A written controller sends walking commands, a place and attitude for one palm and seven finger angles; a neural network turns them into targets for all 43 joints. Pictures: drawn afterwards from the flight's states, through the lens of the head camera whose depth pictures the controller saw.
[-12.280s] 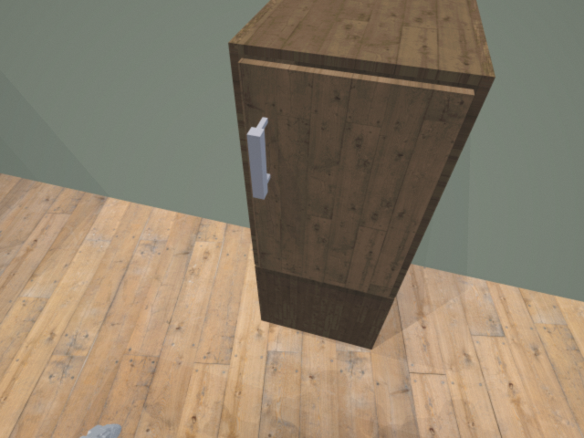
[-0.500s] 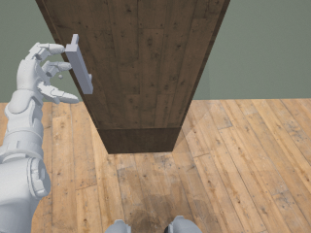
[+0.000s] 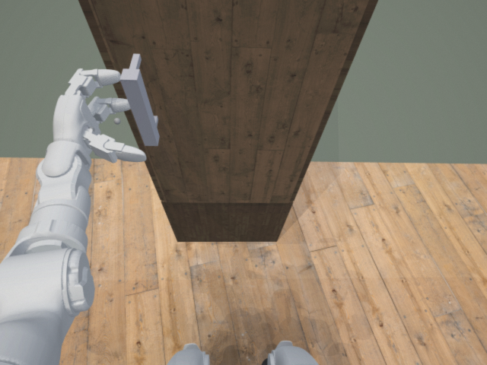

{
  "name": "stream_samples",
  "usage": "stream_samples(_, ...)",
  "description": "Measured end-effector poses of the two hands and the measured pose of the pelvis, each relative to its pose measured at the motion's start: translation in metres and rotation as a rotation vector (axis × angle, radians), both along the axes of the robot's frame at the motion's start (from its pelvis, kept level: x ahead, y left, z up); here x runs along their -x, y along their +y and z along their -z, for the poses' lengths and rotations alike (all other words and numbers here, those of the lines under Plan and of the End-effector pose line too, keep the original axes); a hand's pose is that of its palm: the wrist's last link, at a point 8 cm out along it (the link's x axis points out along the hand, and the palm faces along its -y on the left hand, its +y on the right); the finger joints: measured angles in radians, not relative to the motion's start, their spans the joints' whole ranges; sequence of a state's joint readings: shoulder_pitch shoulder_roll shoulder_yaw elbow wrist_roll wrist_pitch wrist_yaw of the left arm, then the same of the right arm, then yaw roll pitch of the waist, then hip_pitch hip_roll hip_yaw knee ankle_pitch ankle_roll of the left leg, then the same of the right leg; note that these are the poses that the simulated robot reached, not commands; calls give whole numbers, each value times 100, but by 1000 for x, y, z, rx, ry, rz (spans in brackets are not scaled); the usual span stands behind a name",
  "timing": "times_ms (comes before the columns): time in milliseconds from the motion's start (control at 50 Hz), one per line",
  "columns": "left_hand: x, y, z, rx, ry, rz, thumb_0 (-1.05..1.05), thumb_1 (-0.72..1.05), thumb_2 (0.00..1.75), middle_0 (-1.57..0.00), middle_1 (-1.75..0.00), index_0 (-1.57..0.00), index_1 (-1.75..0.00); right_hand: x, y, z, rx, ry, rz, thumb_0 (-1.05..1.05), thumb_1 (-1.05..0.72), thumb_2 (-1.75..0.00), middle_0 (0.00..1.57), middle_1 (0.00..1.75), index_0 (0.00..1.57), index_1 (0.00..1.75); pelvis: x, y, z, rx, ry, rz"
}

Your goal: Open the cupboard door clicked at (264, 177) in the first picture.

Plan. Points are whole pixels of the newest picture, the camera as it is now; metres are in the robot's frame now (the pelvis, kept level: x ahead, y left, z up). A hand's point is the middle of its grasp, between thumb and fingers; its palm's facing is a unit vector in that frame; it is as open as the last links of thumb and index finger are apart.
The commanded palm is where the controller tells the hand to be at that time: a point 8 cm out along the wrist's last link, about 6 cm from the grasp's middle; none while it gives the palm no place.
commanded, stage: slide the fingers in behind the handle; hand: left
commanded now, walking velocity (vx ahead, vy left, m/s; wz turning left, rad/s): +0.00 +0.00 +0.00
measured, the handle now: (144, 102) +0.53 +0.16 +0.09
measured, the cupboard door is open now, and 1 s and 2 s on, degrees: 0 0 0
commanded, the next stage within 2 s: move the hooked fingers beside the handle in 0.94 s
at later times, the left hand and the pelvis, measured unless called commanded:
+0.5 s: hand (124, 123) +0.48 +0.18 +0.10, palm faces +0.06 -1.00 -0.01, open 14.9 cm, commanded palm +0.46 +0.18 +0.10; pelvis +0.00 +0.00 +0.00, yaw +3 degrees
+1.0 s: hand (142, 123) +0.48 +0.16 +0.09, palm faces +0.02 -1.00 -0.02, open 14.0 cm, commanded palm +0.47 +0.18 +0.10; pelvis -0.01 -0.01 +0.00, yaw +1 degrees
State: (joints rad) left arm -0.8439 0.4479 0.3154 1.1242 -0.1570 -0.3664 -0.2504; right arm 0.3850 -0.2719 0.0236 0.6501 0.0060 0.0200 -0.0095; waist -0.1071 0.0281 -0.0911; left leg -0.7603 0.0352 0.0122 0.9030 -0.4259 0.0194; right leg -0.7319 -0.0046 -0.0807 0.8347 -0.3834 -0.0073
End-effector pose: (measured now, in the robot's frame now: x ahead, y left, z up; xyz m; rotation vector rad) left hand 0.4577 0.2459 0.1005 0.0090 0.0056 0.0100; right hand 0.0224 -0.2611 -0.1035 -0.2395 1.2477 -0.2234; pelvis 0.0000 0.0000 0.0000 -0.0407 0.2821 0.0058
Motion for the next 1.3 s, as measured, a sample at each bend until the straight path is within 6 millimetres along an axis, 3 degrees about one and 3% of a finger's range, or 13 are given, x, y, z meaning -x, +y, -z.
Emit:
stream_samples(600, 8, -18, 2, -15, -13, -38, -1, -50, 30, -30, -120, -7, -122, -14, 5, 9, -31, 6, -91, 0, -91, -90, 20, 30, 20, 30, 4, 0, 3, 5, 5, -49)
stream_samples(700, 4, -36, 8, 4, 6, 5, -1, -50, 30, -30, -120, -13, -124, -16, 3, 9, -26, -12, -84, 0, -91, -90, 20, 30, 20, 30, 5, -1, 4, 1, 3, -41)
stream_samples(1080, -2, -39, 7, -25, 10, 0, -1, -50, 30, -31, -121, -26, -128, 11, -4, 9, -26, 27, -30, 0, -91, -90, 20, 30, 20, 30, 6, -7, 3, -6, 12, -21)
stream_samples(1140, -4, -48, 9, -28, 14, 30, -1, -50, 30, -31, -120, -27, -127, 12, -5, 8, -25, 28, -19, 0, -91, -90, 20, 30, 20, 30, 5, -7, 3, -7, 9, -17)
stream_samples(1300, -7, -46, 9, -16, 17, 21, -1, -50, 30, -34, -123, -33, -128, 9, -8, 5, -16, -1, 8, 0, -91, -90, 20, 30, 20, 30, 5, -10, 1, -13, 6, 1)
